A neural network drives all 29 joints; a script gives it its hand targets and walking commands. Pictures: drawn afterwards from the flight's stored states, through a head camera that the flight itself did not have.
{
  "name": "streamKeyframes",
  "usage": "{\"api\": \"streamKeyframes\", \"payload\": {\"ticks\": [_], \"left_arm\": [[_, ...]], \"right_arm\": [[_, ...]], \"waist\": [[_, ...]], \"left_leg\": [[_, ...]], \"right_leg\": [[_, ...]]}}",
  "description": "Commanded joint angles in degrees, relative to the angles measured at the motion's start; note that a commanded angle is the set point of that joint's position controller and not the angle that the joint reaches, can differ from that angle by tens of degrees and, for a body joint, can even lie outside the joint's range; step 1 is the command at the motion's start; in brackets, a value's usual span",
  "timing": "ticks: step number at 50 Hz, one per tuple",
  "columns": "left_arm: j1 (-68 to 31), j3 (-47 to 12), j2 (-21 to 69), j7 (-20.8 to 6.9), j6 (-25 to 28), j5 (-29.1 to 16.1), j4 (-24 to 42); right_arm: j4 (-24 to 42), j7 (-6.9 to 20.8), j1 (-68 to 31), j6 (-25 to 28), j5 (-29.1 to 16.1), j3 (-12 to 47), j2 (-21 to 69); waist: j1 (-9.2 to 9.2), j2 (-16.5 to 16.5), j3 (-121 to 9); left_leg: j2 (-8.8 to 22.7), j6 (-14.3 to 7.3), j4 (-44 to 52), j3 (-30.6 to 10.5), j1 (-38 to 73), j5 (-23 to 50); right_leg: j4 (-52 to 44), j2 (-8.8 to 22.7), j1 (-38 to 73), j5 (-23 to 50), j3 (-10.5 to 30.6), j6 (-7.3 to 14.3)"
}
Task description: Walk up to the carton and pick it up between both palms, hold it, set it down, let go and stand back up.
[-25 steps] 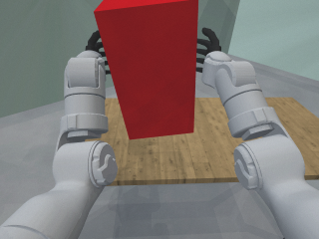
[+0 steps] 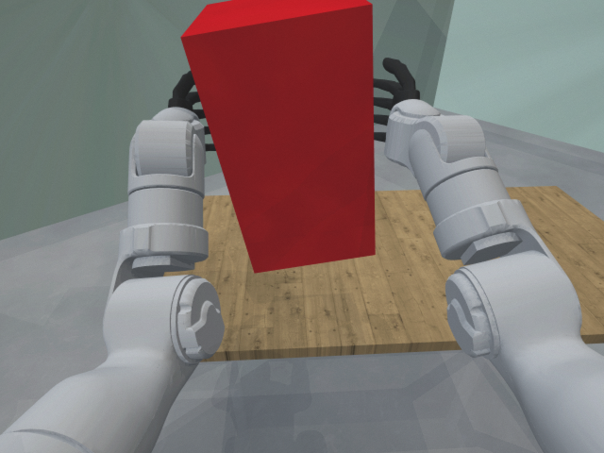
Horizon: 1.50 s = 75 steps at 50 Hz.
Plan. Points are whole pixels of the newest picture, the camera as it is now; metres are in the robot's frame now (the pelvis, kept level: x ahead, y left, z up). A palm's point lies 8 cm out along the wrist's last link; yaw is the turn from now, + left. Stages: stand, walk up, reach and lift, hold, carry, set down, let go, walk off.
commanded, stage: hold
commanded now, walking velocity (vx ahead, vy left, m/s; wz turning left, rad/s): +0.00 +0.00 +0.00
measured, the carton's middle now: (294, 134) +0.40 +0.00 +0.31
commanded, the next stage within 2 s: none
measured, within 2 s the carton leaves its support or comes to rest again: neither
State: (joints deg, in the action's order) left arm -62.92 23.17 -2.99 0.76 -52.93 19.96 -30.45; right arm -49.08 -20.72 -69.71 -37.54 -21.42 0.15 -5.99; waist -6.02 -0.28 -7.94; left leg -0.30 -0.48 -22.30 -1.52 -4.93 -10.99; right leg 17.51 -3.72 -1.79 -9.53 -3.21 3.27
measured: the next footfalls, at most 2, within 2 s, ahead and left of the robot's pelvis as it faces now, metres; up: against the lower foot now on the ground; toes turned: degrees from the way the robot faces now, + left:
none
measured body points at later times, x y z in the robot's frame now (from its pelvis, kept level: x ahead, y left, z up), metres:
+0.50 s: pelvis +0.00 +0.00 +0.00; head -0.09 +0.01 +0.44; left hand +0.39 +0.13 +0.33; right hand +0.38 -0.13 +0.33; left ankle +0.02 +0.11 -0.75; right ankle +0.01 -0.08 -0.75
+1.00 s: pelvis +0.00 +0.00 +0.00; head -0.10 +0.02 +0.44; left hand +0.38 +0.14 +0.33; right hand +0.37 -0.12 +0.34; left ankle +0.02 +0.11 -0.75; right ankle +0.01 -0.08 -0.75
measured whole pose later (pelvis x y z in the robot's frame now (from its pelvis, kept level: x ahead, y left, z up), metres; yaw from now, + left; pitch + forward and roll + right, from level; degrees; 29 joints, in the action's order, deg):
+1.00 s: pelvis +0.00 +0.00 +0.00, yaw +0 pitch -7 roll -1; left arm -63.8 24.2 -2.8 0.9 -53.2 20.3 -29.8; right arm -47.6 -21.5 -69.6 -38.1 -22.3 0.5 -6.1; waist -5.9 0.3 -7.6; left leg -0.3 -0.5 -22.9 -1.9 -5.2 -11.2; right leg 17.4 -4.1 -1.6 -9.4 -2.5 3.3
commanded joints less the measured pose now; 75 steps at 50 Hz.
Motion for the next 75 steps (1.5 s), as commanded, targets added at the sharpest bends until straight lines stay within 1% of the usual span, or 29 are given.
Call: {"api": "streamKeyframes", "payload": {"ticks": [1, 5, 6, 7, 8, 9, 10, 12, 13, 17, 19, 21, 23, 26, 28, 30, 31, 34, 35, 36, 38, 41, 42, 43, 45, 46, 47, 53, 75], "left_arm": [[-46.9, -17.0, 30.4, -9.4, 4.6, -11.9, 6.4], [-42.5, -15.4, 30.0, -9.9, 3.9, -10.3, 3.2], [-43.2, -15.4, 30.0, -10.0, 4.3, -10.9, 5.6], [-42.3, -17.0, 31.5, -10.1, 4.1, -11.6, 6.3], [-43.0, -18.4, 30.7, -10.1, 4.2, -12.1, 10.3], [-44.1, -19.2, 30.8, -10.1, 4.0, -12.7, 10.8], [-43.1, -17.6, 30.6, -10.2, 3.4, -11.9, 6.8], [-46.0, -17.6, 30.9, -10.2, 3.7, -11.9, 7.0], [-46.2, -17.7, 30.6, -10.2, 3.8, -11.8, 7.0], [-44.7, -19.3, 32.7, -9.8, 4.1, -12.9, 8.4], [-44.1, -19.4, 31.8, -10.0, 3.8, -12.3, 8.5], [-43.8, -18.3, 31.2, -9.8, 3.5, -11.3, 7.5], [-45.0, -18.0, 31.5, -9.7, 3.8, -10.7, 7.1], [-43.7, -19.5, 32.9, -9.5, 3.7, -11.8, 8.2], [-44.2, -19.1, 32.2, -9.7, 3.7, -12.1, 9.2], [-43.7, -20.7, 32.3, -9.8, 3.5, -12.7, 12.3], [-41.9, -19.9, 32.0, -9.8, 2.8, -11.3, 8.9], [-43.4, -19.1, 32.5, -9.9, 3.2, -11.0, 9.5], [-44.6, -21.1, 33.5, -9.7, 3.3, -12.4, 10.7], [-44.6, -20.5, 33.6, -9.4, 3.2, -12.4, 10.0], [-43.4, -17.8, 32.0, -9.6, 3.3, -11.3, 6.3], [-45.7, -19.4, 32.9, -9.3, 3.8, -11.7, 8.9], [-45.2, -18.5, 32.7, -9.3, 3.4, -11.2, 5.8], [-47.6, -19.3, 33.2, -9.2, 3.9, -12.3, 8.8], [-46.4, -19.1, 32.7, -9.2, 4.0, -12.5, 7.8], [-49.3, -16.4, 30.8, -8.8, 4.8, -12.3, 9.4], [-48.2, -16.3, 30.9, -8.6, 4.7, -12.1, 7.9], [-46.3, -15.3, 30.4, -9.5, 4.1, -10.6, 4.7], [-48.1, -14.9, 30.6, -8.6, 5.3, -11.6, 3.2]], "right_arm": [[16.8, 7.7, -47.3, 1.9, -8.9, 8.1, 35.6], [17.9, 7.2, -47.2, 1.9, -9.6, 8.7, 34.0], [18.7, 7.2, -46.8, 2.1, -10.5, 9.5, 35.3], [20.8, 6.9, -46.5, 2.4, -11.0, 9.8, 34.7], [22.8, 6.3, -45.7, 2.4, -11.5, 10.9, 36.0], [22.9, 6.0, -45.4, 2.1, -11.5, 10.4, 35.6], [21.1, 5.8, -45.9, 1.5, -10.9, 9.3, 34.1], [18.1, 6.6, -45.7, 1.4, -9.4, 7.5, 34.4], [18.6, 6.9, -46.7, 1.6, -8.8, 7.5, 35.4], [22.7, 6.3, -47.4, 1.8, -9.9, 9.0, 35.5], [23.5, 6.0, -47.6, 1.8, -10.2, 10.0, 35.2], [20.6, 6.2, -46.4, 1.3, -9.6, 9.5, 34.9], [19.1, 7.0, -46.9, 1.6, -9.4, 8.6, 34.5], [21.6, 6.8, -46.6, 2.1, -10.0, 9.8, 34.7], [22.9, 6.3, -47.0, 1.8, -10.2, 10.4, 35.6], [23.0, 6.2, -45.5, 1.7, -11.5, 11.1, 35.0], [19.2, 6.4, -43.3, 1.0, -10.9, 9.4, 33.0], [20.5, 7.2, -44.9, 1.6, -9.9, 9.0, 33.9], [21.9, 7.2, -46.4, 2.0, -10.1, 9.1, 34.6], [21.9, 7.3, -46.5, 1.8, -10.3, 8.8, 33.7], [18.8, 7.5, -46.0, 1.4, -9.9, 8.5, 34.2], [19.4, 7.6, -47.1, 1.9, -9.9, 9.0, 34.7], [18.2, 7.7, -47.8, 1.7, -9.3, 7.9, 33.8], [18.6, 7.9, -48.6, 2.0, -9.5, 8.0, 34.3], [17.8, 7.9, -47.0, 1.8, -9.5, 7.9, 34.7], [18.9, 7.9, -47.3, 1.3, -10.7, 8.3, 36.6], [18.8, 7.8, -47.0, 0.8, -10.9, 8.6, 35.5], [16.9, 7.4, -46.3, 0.8, -9.5, 6.8, 33.2], [16.8, 7.6, -48.2, 1.3, -9.5, 6.4, 33.7]], "waist": [[0.62, -0.9, -15.9], [0.98, -0.9, -15.7], [1.46, 0.3, -18.3], [0.78, -1.1, -18.5], [0.22, -0.2, -22.3], [-0.87, -1.1, -21.7], [-0.75, -0.7, -17.7], [-0.98, -1.3, -13.7], [-0.32, -0.6, -14.2], [-1.34, -3.0, -20.1], [-0.61, -2.7, -20.9], [-0.40, -1.4, -16.7], [0.17, -2.8, -15.3], [-0.12, -3.4, -19.0], [-0.70, -1.4, -21.3], [-1.16, -3.4, -21.2], [-1.80, -4.3, -15.4], [-0.20, -3.2, -16.7], [-1.43, -3.8, -18.0], [-0.98, -3.9, -18.0], [-0.12, -1.2, -13.9], [-0.30, -2.8, -17.5], [-0.11, -3.2, -14.7], [-0.16, -4.1, -16.4], [-0.64, -2.7, -17.1], [0.46, -0.9, -18.1], [0.10, -2.1, -18.3], [-0.42, -2.7, -16.1], [-0.30, -2.9, -18.2]], "left_leg": [[-1.1, 1.8, 4.6, -0.5, -2.8, 4.4], [-1.0, 1.7, 4.7, -0.4, -1.2, 7.9], [-0.9, 1.7, 3.9, -0.1, -0.6, 9.4], [-1.4, 2.1, 3.4, -0.2, -0.3, 11.5], [-1.7, 2.3, 2.1, -0.3, 1.1, 15.0], [-1.9, 2.5, 1.9, -0.4, 1.9, 13.7], [-1.5, 2.2, 2.6, -0.5, 1.6, 9.5], [-1.1, 2.3, 4.1, -0.7, -1.0, 5.0], [-1.0, 1.9, 4.2, -0.8, -1.5, 4.2], [-1.1, 2.6, 2.9, -0.9, 1.0, 10.4], [-1.5, 2.5, 3.1, -0.9, 1.3, 10.6], [-1.2, 2.2, 3.9, -0.7, 0.5, 7.7], [-1.0, 2.4, 4.5, -0.6, -1.2, 6.6], [-1.0, 2.4, 2.9, -1.0, 0.5, 10.9], [-1.4, 2.0, 2.5, -0.9, 1.2, 11.0], [-1.1, 2.8, 2.3, -1.4, 2.2, 13.6], [-0.5, 2.8, 3.5, -1.3, 1.9, 11.8], [-0.4, 2.6, 4.8, -1.3, -0.2, 8.6], [-0.2, 3.0, 4.0, -1.4, -0.2, 10.5], [-0.3, 3.2, 3.8, -1.4, 0.1, 9.6], [-0.4, 2.2, 4.9, -0.8, -1.2, 6.2], [-0.2, 2.4, 4.2, -1.2, -0.5, 7.6], [-0.3, 2.6, 4.7, -1.0, -1.8, 5.5], [-0.1, 2.7, 4.6, -1.4, -1.4, 5.6], [0.2, 2.3, 4.5, -1.6, -1.9, 6.6], [-0.7, 2.7, 3.1, -1.1, -0.9, 9.1], [-0.8, 2.8, 2.6, -1.3, 0.4, 9.5], [-0.6, 3.1, 3.8, -1.3, -2.1, 5.6], [-0.8, 3.0, 3.2, -1.6, -2.3, 5.2]], "right_leg": [[-1.6, 2.0, 6.8, 11.0, 4.0, -7.3], [-1.4, 1.5, 8.0, 15.5, 3.4, -7.7], [-1.5, 1.1, 9.2, 16.3, 3.2, -8.0], [-1.1, 1.1, 9.5, 18.9, 3.6, -8.0], [-0.3, 1.0, 11.5, 23.8, 3.6, -8.1], [-0.3, 1.4, 10.4, 23.4, 3.8, -8.4], [-1.2, 1.6, 7.5, 18.2, 3.6, -8.1], [-2.6, 1.6, 4.1, 9.3, 3.5, -7.5], [-2.7, 1.8, 4.4, 8.7, 3.5, -7.5], [-0.9, 1.4, 8.7, 18.4, 3.5, -8.0], [-0.8, 1.8, 9.8, 19.4, 4.0, -8.6], [-1.6, 1.5, 7.8, 15.0, 3.5, -7.9], [-1.9, 1.7, 6.1, 12.2, 3.6, -7.4], [-1.0, 1.3, 8.2, 16.5, 3.7, -7.5], [-0.9, 1.7, 9.5, 19.0, 4.3, -8.2], [-0.4, 1.2, 9.7, 20.7, 3.8, -7.6], [-1.3, 1.0, 7.3, 17.7, 3.2, -7.1], [-1.7, 0.5, 7.9, 13.7, 2.5, -7.0], [-1.2, 0.6, 8.4, 15.0, 2.7, -6.6], [-0.9, 0.4, 8.4, 14.4, 2.6, -6.6], [-1.9, 0.9, 6.9, 11.5, 2.9, -7.2], [-1.0, 0.9, 7.1, 12.4, 3.3, -6.9], [-1.9, 0.9, 5.9, 9.8, 3.3, -6.8], [-1.1, 0.6, 6.1, 9.9, 3.1, -6.6], [-1.1, 0.6, 7.5, 11.6, 2.9, -6.7], [-0.8, 0.6, 8.1, 14.5, 3.4, -6.5], [-1.2, 1.0, 6.9, 15.9, 4.0, -6.5], [-1.6, 1.3, 7.4, 13.1, 4.3, -5.8], [-1.9, 1.4, 6.2, 11.9, 4.3, -5.9]]}}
